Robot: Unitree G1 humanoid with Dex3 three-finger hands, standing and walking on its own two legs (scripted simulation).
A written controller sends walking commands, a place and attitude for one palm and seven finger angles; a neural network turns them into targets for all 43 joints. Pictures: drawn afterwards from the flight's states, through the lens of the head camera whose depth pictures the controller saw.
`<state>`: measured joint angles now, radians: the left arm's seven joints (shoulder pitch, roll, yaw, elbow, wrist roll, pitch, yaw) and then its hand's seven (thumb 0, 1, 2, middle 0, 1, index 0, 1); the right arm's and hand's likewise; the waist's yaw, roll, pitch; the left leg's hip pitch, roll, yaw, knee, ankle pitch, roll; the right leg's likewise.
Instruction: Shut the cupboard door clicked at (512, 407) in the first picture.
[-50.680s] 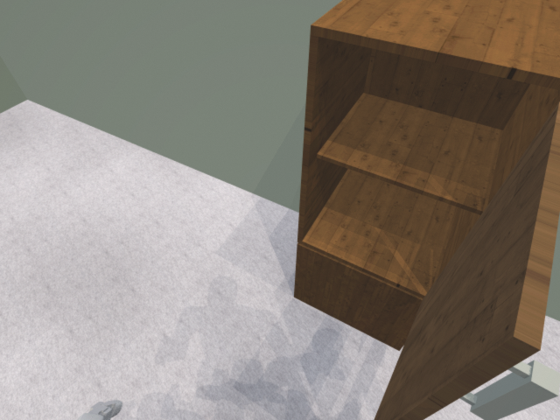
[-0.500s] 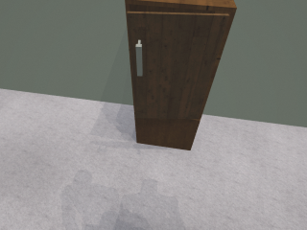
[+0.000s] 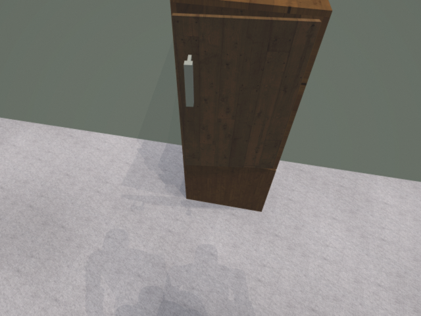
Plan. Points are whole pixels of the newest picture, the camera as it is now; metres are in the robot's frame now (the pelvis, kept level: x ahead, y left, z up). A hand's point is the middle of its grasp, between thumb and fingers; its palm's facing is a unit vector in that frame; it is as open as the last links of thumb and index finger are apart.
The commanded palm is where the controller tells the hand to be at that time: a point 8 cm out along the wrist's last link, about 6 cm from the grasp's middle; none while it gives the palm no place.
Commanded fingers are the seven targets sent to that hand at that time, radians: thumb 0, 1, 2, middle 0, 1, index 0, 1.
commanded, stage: shuffle to correct the standing spot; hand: left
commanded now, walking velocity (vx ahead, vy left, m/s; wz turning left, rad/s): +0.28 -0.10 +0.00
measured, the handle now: (189, 81) +0.72 +0.11 +0.06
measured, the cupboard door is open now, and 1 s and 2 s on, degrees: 9 9 9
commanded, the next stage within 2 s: come to a stop and stand still in 0.72 s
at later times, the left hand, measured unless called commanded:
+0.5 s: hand (144, 272) +0.24 +0.17 -0.16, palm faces -0.01 -0.98 -0.19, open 7.3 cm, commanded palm none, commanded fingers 0.00 0.90 0.90 -0.20 -0.30 -0.20 -0.30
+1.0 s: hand (180, 257) +0.29 +0.10 -0.19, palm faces +0.11 -0.98 -0.14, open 7.3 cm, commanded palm none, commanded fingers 0.00 0.90 0.90 -0.20 -0.30 -0.20 -0.30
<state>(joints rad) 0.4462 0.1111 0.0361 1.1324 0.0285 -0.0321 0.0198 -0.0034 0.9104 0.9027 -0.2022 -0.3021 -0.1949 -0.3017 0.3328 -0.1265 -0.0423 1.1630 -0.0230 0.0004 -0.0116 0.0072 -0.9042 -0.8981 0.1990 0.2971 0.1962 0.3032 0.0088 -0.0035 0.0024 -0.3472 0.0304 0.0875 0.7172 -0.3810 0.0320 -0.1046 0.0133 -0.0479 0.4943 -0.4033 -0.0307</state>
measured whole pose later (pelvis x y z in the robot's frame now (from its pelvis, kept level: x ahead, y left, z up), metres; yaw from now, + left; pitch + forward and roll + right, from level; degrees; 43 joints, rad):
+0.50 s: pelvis +0.16 -0.02 +0.01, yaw +0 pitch +1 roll +0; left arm 0.14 0.21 0.08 1.01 0.03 0.00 -0.02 0.00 0.93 0.90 -0.20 -0.30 -0.19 -0.30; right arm 0.38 -0.07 -0.04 1.14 -0.03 -0.06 -0.02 0.01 -0.90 -0.90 0.20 0.30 0.20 0.30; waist -0.04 -0.03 0.07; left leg -0.06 0.06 0.12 0.36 -0.31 -0.02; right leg -0.56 -0.13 -0.06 0.78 -0.20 0.02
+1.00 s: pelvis +0.30 -0.07 +0.00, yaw +2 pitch -1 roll -1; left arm 0.27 0.17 0.03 1.12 0.01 0.00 0.03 -0.01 0.93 0.90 -0.20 -0.30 -0.19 -0.30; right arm 0.14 -0.13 -0.02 1.07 -0.02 -0.03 -0.03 0.00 -0.91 -0.90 0.20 0.30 0.19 0.30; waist 0.04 -0.05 0.05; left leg -0.27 0.05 0.15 0.58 -0.29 0.05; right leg -0.19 -0.02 -0.16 0.53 -0.31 0.00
